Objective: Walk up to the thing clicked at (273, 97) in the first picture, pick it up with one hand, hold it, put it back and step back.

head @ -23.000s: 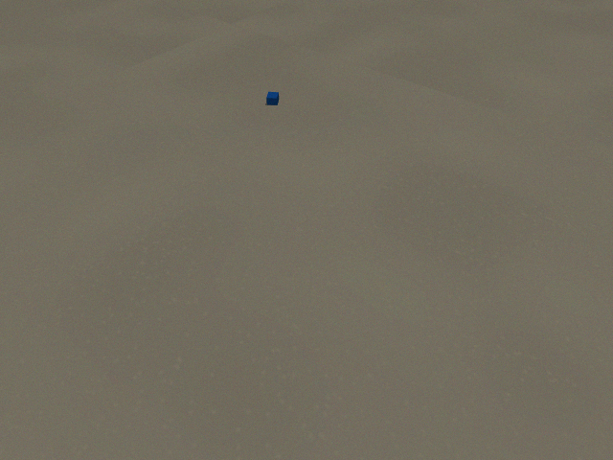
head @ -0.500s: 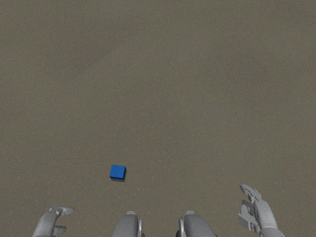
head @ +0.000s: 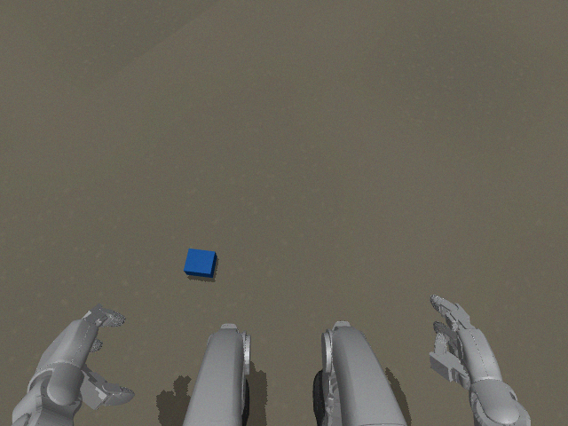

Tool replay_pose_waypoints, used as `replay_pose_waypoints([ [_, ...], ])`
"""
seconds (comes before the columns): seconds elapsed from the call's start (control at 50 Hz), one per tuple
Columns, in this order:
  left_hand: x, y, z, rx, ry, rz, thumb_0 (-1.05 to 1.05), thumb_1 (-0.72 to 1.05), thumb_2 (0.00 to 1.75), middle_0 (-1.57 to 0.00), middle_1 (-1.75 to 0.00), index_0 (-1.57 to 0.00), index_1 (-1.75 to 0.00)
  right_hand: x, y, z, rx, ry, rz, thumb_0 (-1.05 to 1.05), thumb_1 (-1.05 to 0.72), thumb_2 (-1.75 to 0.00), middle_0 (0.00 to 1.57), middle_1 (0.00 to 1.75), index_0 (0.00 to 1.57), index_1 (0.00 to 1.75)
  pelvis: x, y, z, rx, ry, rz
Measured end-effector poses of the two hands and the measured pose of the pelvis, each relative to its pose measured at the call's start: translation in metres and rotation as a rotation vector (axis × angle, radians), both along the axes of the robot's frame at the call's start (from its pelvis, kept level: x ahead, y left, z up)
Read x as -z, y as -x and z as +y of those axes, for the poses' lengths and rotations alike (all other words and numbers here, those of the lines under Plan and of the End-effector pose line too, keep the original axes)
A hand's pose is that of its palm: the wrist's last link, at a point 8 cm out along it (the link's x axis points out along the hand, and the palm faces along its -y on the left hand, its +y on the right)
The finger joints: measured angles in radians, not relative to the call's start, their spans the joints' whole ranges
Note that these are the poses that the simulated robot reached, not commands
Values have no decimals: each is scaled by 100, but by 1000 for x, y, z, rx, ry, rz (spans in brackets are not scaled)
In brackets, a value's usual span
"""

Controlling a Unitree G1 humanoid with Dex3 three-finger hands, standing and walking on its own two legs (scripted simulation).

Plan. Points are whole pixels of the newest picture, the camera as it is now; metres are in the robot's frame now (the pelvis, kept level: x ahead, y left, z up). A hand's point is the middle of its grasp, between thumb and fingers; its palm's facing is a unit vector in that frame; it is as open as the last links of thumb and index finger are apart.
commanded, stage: rise first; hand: left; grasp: from above
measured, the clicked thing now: (200, 263) +0.48 +0.23 -0.56
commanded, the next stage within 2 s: approach in 1.60 s
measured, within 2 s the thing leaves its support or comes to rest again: neither
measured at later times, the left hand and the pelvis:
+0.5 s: hand (146, 298) +0.33 +0.29 -0.31, palm faces -0.51 -0.24 -0.83, open 12.3 cm; pelvis -0.06 +0.00 -0.18, yaw -4 degrees
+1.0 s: hand (158, 279) +0.39 +0.29 -0.39, palm faces -0.48 -0.04 -0.87, open 12.6 cm; pelvis -0.06 +0.01 -0.23, yaw -5 degrees
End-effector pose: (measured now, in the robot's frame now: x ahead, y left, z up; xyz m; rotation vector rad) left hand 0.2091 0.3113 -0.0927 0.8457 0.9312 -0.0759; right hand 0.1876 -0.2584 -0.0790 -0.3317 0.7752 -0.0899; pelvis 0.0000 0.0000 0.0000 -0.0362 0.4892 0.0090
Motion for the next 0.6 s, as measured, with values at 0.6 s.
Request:
replay_pose_waypoints([
  [0.6,186,-146,-8,595,-299,-227,0,-23,78,-36,-71,-36,-72,222,179,-17,142,38,523,1,-90,-90,20,30,20,29,195,61,5,38,61,97],
])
